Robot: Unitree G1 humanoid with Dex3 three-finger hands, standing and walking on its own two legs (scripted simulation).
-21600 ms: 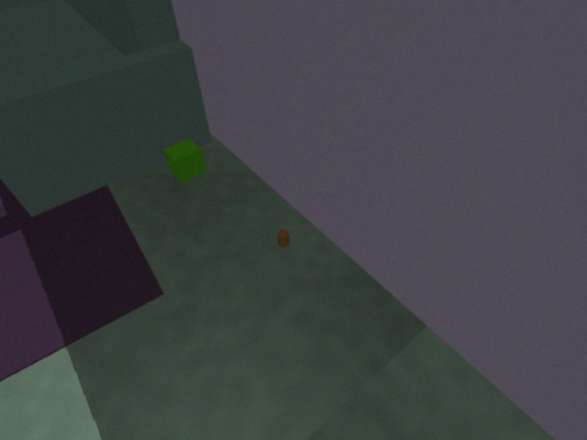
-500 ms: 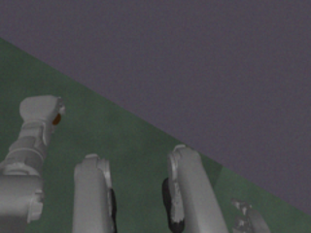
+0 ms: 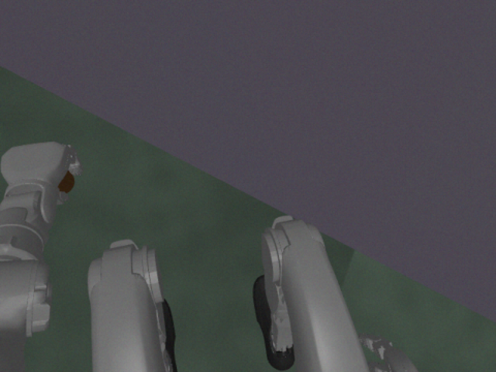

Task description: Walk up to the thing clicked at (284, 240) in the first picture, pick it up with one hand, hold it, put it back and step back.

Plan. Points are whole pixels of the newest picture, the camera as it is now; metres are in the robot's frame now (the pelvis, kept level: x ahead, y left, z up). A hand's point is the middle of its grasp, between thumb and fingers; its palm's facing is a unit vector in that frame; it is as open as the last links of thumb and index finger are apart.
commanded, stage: crouch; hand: left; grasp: from above
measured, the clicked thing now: (53, 177) +0.46 +0.28 -0.18
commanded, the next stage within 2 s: lower in 0.20 s
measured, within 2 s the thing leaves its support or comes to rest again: rests again in 1.92 s
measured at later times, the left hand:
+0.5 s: hand (61, 191) +0.44 +0.28 -0.21, palm faces -0.49 -0.06 -0.87, open 6.6 cm
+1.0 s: hand (74, 191) +0.45 +0.27 -0.26, palm faces -0.47 -0.09 -0.88, open 6.5 cm
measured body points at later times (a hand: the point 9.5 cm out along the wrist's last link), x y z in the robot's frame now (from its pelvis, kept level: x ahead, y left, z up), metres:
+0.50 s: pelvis +0.00 +0.00 -0.03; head +0.24 +0.05 +0.35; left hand +0.46 +0.28 -0.16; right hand +0.06 -0.28 -0.14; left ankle +0.09 +0.13 -0.32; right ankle +0.10 -0.13 -0.32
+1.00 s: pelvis +0.01 +0.00 -0.05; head +0.27 +0.07 +0.31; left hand +0.47 +0.28 -0.21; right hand +0.06 -0.27 -0.16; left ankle +0.09 +0.13 -0.32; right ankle +0.10 -0.13 -0.32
